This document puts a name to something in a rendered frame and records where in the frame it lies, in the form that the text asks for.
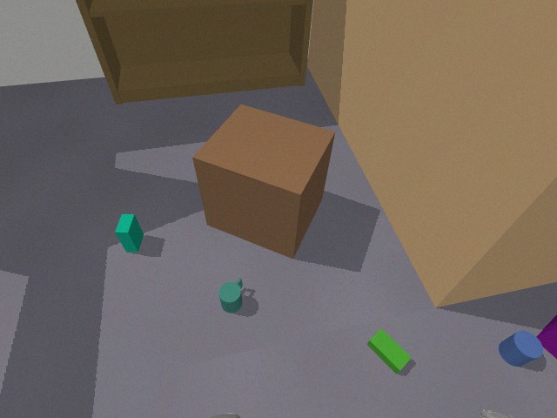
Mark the bookshelf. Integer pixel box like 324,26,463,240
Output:
76,0,313,105

